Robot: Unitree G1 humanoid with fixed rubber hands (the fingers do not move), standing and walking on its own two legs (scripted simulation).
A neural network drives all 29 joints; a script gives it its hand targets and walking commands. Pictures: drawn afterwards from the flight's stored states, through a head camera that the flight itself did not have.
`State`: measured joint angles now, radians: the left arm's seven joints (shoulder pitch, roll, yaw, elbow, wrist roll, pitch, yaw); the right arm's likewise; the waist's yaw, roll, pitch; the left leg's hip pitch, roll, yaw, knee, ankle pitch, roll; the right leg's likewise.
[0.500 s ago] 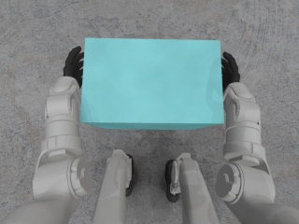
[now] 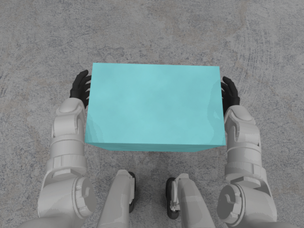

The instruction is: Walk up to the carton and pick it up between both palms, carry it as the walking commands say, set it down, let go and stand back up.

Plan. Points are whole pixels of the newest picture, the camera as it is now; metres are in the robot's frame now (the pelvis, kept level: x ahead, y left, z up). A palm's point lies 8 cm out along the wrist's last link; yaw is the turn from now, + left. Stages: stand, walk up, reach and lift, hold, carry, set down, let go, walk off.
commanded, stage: reach and lift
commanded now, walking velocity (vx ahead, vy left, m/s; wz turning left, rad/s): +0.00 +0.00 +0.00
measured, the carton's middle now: (153, 116) +0.40 +0.01 -0.12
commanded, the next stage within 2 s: none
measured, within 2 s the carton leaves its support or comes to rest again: neither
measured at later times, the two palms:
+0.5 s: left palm (69, 96) +0.40 +0.21 +0.02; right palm (249, 103) +0.39 -0.19 +0.03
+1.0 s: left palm (50, 93) +0.37 +0.21 +0.10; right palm (272, 105) +0.37 -0.19 +0.10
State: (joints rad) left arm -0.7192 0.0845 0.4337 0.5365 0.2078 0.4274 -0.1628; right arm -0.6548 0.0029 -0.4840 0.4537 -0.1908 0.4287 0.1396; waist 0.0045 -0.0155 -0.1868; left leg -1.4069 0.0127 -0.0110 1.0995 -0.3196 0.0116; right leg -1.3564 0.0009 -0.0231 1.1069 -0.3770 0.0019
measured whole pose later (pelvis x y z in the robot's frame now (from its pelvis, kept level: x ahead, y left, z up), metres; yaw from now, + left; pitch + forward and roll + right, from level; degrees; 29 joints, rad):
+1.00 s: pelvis +0.04 +0.00 +0.11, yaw +1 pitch +13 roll -1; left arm -0.39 0.02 0.38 0.39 0.24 0.48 -0.20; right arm -0.34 0.07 -0.41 0.33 -0.24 0.47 0.17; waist 0.00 -0.02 -0.06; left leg -0.55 0.01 0.00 0.48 -0.15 0.01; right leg -0.50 0.00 -0.01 0.48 -0.20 0.00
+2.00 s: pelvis +0.07 -0.01 +0.12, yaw +0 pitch -6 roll +0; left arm -0.16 0.01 0.27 0.12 0.18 0.70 -0.16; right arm -0.16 0.03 -0.25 0.12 -0.17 0.70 0.15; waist 0.00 -0.01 0.06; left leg -0.01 0.01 0.01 0.24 -0.13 0.00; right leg 0.03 0.00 0.00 0.24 -0.17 -0.01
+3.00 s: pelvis +0.06 -0.01 +0.12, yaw +0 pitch -6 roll +0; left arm -0.20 0.01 0.27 0.15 0.19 0.70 -0.15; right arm -0.19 0.02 -0.26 0.14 -0.18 0.70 0.15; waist -0.01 -0.01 0.06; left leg -0.03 0.01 0.01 0.25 -0.11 0.00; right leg 0.01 0.00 0.01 0.26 -0.16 -0.01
